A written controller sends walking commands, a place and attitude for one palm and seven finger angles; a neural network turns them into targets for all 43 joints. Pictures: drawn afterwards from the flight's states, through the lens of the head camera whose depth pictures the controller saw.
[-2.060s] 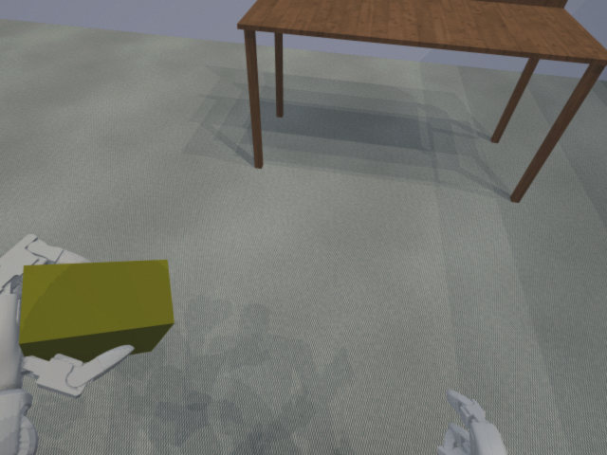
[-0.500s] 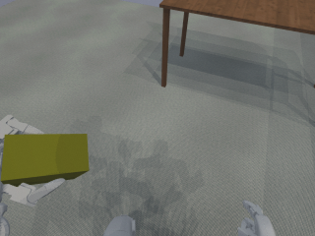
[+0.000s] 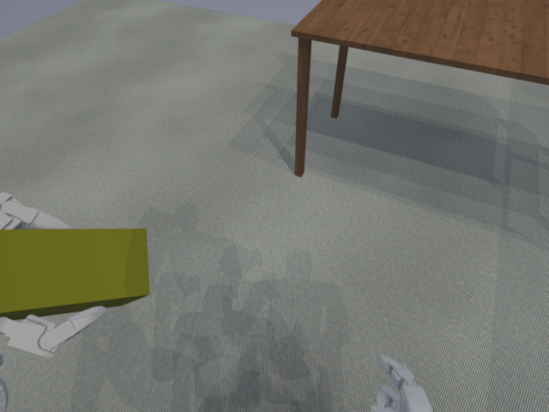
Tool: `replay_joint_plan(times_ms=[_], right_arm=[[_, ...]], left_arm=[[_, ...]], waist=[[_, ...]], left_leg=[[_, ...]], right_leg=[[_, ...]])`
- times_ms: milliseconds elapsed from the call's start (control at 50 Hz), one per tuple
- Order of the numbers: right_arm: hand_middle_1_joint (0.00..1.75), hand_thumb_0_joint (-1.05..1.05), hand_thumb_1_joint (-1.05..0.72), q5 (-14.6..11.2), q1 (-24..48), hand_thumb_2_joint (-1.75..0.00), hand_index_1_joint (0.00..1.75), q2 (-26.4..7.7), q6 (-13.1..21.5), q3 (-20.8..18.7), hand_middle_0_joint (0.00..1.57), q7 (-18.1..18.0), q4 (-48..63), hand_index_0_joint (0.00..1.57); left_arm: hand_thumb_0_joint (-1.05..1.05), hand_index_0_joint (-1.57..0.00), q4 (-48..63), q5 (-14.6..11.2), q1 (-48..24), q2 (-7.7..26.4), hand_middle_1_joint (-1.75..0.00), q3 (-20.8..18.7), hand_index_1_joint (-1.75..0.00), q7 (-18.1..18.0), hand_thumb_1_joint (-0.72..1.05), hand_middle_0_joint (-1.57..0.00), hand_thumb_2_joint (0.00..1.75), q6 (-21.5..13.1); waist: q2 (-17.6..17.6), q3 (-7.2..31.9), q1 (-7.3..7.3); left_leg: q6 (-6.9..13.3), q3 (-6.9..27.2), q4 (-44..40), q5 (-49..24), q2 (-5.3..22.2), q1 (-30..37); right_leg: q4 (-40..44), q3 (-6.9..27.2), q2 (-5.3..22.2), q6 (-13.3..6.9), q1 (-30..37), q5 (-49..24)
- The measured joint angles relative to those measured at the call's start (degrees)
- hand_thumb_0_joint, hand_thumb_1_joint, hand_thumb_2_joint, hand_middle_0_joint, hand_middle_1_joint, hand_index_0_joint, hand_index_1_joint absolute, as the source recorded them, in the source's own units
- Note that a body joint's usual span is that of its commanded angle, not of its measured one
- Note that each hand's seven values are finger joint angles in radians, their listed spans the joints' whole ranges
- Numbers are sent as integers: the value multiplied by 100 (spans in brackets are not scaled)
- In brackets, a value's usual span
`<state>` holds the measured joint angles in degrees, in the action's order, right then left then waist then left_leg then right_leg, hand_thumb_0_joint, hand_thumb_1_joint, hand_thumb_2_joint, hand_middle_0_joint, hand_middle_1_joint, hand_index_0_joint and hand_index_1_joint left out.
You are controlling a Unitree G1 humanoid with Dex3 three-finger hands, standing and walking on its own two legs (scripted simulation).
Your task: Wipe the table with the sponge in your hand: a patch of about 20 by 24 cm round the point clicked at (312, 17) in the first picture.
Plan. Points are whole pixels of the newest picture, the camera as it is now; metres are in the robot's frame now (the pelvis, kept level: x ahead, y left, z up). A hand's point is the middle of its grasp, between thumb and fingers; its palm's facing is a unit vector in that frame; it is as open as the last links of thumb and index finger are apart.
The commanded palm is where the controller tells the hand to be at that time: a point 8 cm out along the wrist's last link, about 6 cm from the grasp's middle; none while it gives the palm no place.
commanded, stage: walk to a spot facing it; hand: left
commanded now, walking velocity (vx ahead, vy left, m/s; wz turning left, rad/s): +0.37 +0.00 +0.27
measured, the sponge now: (93, 274) +0.22 +0.21 +0.17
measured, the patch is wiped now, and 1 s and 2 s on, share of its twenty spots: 0.00 0.00 0.00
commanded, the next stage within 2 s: turn to face it in 1.98 s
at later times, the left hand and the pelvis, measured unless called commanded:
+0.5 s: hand (87, 178) +0.34 +0.26 +0.18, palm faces +0.53 -0.75 -0.38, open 10.6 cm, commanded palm +0.27 +0.29 +0.18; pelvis +0.15 -0.01 -0.01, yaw +6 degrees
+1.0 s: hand (143, 135) +0.43 +0.22 +0.18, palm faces +0.58 -0.69 -0.44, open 10.6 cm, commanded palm +0.36 +0.26 +0.18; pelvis +0.28 -0.06 +0.01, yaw +16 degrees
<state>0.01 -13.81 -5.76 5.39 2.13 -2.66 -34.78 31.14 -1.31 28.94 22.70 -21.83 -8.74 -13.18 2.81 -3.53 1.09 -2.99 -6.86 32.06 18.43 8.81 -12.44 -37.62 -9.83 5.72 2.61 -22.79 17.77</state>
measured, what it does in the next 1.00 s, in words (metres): walks ahead, turning left: right foot, then left foot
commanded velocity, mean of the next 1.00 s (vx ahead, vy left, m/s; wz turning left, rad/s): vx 0.37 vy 0.00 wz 0.26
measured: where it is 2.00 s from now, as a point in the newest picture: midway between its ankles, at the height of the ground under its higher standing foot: (291, 319)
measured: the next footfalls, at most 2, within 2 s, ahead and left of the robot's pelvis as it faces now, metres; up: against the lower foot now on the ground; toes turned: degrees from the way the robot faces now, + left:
right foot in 0.02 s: +0.11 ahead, -0.13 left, +0.00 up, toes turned -10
left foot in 0.40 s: +0.22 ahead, +0.12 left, +0.00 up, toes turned +17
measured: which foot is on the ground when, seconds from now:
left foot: down 0.00-0.02, up 0.04-0.38, down 0.40-0.76, up 0.78-1.00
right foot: up 0.00-0.00, down 0.02-0.40, up 0.42-0.74, down 0.76-1.00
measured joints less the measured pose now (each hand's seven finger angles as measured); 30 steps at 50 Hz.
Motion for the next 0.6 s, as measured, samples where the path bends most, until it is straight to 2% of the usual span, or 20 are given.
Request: replay_joint_plan(times_ms=[20, 40, 80, 120, 160, 200, 260, 340, 400, 420, 440, 480, 520, 560, 600], right_arm=[[30, 1, -90, -12, -53, -90, 30, -32, -23, -11, 21, -22, -4, 21], [30, 1, -90, -24, -36, -90, 30, -106, -63, -42, 21, -39, -61, 21], [30, 1, -90, -20, 115, -90, 30, -359, -173, -128, 21, -45, -312, 21], [30, 1, -90, -31, 243, -90, 30, -594, -277, -216, 21, -32, -485, 21], [30, 1, -90, -40, 314, -90, 30, -766, -353, -305, 21, -42, -509, 21], [30, 1, -90, -36, 332, -90, 30, -869, -390, -389, 20, -60, -424, 21], [30, 1, -91, -15, 269, -90, 30, -948, -386, -494, 20, -69, -187, 20], [30, 1, -91, 5, 137, -90, 30, -986, -337, -595, 20, -94, 101, 20], [30, 1, -91, 1, 71, -90, 30, -1001, -306, -600, 20, -136, 274, 20], [30, 1, -91, -3, 124, -90, 30, -959, -284, -615, 20, -155, 296, 20], [30, 1, -91, -9, 217, -90, 30, -863, -274, -621, 20, -163, 271, 20], [30, 1, -91, -25, 379, -90, 30, -638, -250, -545, 20, -123, 179, 20], [30, 1, -91, -59, 468, -90, 30, -397, -218, -409, 20, -32, 114, 20], [30, 1, -91, -68, 455, -90, 30, -185, -142, -266, 20, 52, 103, 20], [30, 1, -91, -52, 367, -90, 30, -37, -41, -148, 20, 103, 105, 20]], left_arm=[[-1, -67, -59, 13, -52, 63, -136, -37, -136, -4, -52, -67, 99, 24], [-1, -67, -144, 50, -173, 57, -136, -36, -136, -3, -52, -67, 99, 48], [-1, -67, -397, 64, -449, -146, -136, 82, -136, 19, -53, -67, 99, 108], [-1, -67, -556, 45, -508, -352, -136, 166, -136, 42, -53, -67, 99, 151], [-1, -67, -549, 63, -398, -457, -136, 208, -136, 57, -53, -67, 99, 158], [-1, -67, -422, 80, -240, -440, -136, 219, -136, 56, -53, -67, 99, 141], [-1, -67, -117, 72, -22, -278, -136, 168, -136, 9, -53, -67, 99, 89], [-1, -67, 300, 43, 117, -84, -136, 43, -136, -124, -53, -67, 99, 21], [-1, -67, 450, 16, 64, -46, -136, -47, -136, -224, -53, -67, 99, -17], [-1, -67, 421, 9, -45, -28, -136, -90, -136, -246, -53, -67, 99, -42], [-1, -67, 287, 7, -222, -10, -136, -109, -136, -254, -53, -67, 99, -68], [-1, -67, -60, 9, -539, 18, -136, -104, -136, -200, -53, -67, 99, -30], [-1, -67, -195, 13, -636, 12, -136, -100, -136, -137, -53, -67, 99, 91], [-1, -67, -67, 1, -506, -41, -136, -73, -136, -93, -53, -67, 99, 150], [-1, -67, 153, -13, -264, -103, -136, -9, -136, -49, -53, -67, 99, 105]], waist=[[6, 18, 5], [34, 1, 24], [126, -90, 49], [124, -137, 27], [72, -159, -38], [-41, -168, -102], [-264, -162, -142], [-478, -122, -69], [-520, -18, -6], [-550, -27, -12], [-596, -71, -30], [-570, -92, -107], [-517, -53, -170], [-455, -12, -185], [-362, 12, -155]], left_leg=[[82, 70, 328, 216, 12, -102], [181, 162, 962, 528, 5, -320], [282, 451, 2481, 851, -197, -839], [255, 479, 3611, 717, -376, -1308], [201, 382, 4067, 511, -416, -1676], [176, 251, 3805, 321, -378, -1878], [200, 9, 2528, 90, -289, -1819], [251, -261, 962, -89, -314, -1395], [346, -414, 20, -519, -450, -839], [426, -423, 88, -869, -471, -825], [480, -423, 353, -757, -490, -856], [512, -317, 586, -377, -475, -827], [480, -217, 485, -266, -433, -727], [403, -153, 255, -330, -379, -593], [344, -92, 19, -380, -324, -437]], right_leg=[[313, -31, -20, -88, 178, -159], [213, -68, -6, -224, 155, -515], [-172, -159, 39, -395, 172, -251], [-131, -210, 73, -432, 358, -7], [122, -277, 81, -385, 583, -14], [404, -346, 83, -395, 786, -57], [718, -423, 101, -391, 1028, -61], [748, -475, 125, -301, 1263, 160], [206, -430, 183, -184, 1268, 609], [-303, -309, 246, -175, 1120, 806], [-983, -34, 234, -173, 896, 1081], [-2297, 404, 30, -156, 364, 1351], [-3036, 554, -62, -117, -167, 1280], [-3040, 546, -17, -75, -572, 1001], [-2512, 458, 69, -39, -758, 677]])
